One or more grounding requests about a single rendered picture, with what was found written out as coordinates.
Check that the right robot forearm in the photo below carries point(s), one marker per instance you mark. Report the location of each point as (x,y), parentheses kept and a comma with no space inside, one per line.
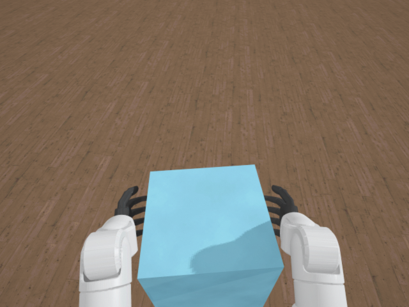
(315,262)

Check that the robot left hand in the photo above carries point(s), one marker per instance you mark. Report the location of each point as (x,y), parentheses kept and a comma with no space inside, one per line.
(125,204)

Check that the left robot forearm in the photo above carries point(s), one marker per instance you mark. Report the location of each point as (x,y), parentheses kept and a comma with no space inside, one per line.
(106,264)

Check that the carton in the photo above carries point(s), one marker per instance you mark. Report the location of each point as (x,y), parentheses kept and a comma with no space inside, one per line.
(208,240)

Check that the robot right hand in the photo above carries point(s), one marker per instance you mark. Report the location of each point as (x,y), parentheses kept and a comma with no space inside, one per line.
(286,206)

